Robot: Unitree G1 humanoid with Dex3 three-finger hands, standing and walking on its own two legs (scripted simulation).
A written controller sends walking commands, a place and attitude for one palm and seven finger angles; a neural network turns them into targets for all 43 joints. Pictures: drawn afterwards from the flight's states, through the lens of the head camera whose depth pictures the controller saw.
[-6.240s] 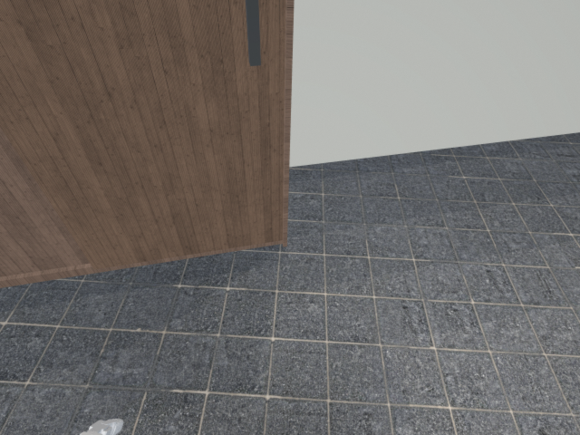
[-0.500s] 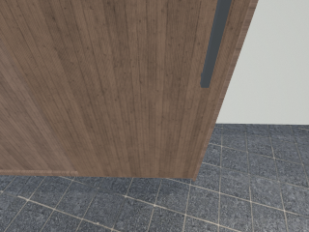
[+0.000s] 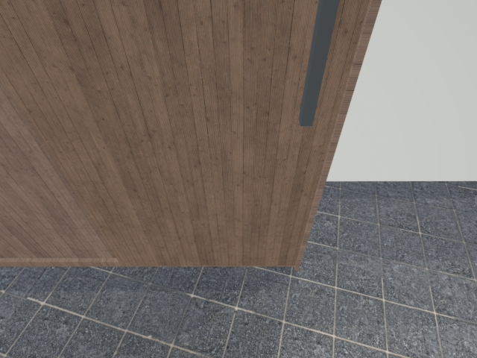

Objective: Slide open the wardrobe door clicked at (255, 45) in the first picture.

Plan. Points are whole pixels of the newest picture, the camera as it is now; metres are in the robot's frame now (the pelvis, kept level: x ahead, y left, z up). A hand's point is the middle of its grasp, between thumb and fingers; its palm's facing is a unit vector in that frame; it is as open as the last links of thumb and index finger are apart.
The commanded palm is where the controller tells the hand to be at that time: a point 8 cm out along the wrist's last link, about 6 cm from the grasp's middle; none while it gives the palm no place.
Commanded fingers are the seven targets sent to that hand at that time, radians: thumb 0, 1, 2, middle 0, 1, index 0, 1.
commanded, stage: look again from close up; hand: right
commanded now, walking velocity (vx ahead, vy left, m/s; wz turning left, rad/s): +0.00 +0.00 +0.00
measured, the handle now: (315, 54) +0.62 -0.11 +0.23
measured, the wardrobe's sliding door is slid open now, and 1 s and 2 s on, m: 0.00 0.00 0.00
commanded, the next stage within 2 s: none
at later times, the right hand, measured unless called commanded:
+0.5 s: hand out of the picture -0.01 -0.15 -0.18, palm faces +0.04 +0.99 -0.15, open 7.4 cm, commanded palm none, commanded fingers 0.00 -0.90 -0.90 0.20 0.30 0.20 0.30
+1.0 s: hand out of the picture +0.00 -0.14 -0.18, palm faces +0.04 +0.99 -0.15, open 7.4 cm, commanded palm none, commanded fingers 0.00 -0.90 -0.90 0.20 0.30 0.20 0.30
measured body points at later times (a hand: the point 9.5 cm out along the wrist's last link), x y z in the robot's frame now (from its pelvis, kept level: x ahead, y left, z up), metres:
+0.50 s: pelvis +0.01 +0.00 +0.00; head +0.01 -0.01 +0.45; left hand -0.01 +0.21 -0.16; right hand -0.01 -0.20 -0.16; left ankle +0.02 +0.11 -0.74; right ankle +0.05 -0.08 -0.74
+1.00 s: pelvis +0.02 +0.01 +0.00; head +0.01 +0.00 +0.45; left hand +0.00 +0.21 -0.16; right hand +0.00 -0.20 -0.16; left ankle +0.02 +0.11 -0.74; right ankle +0.05 -0.08 -0.74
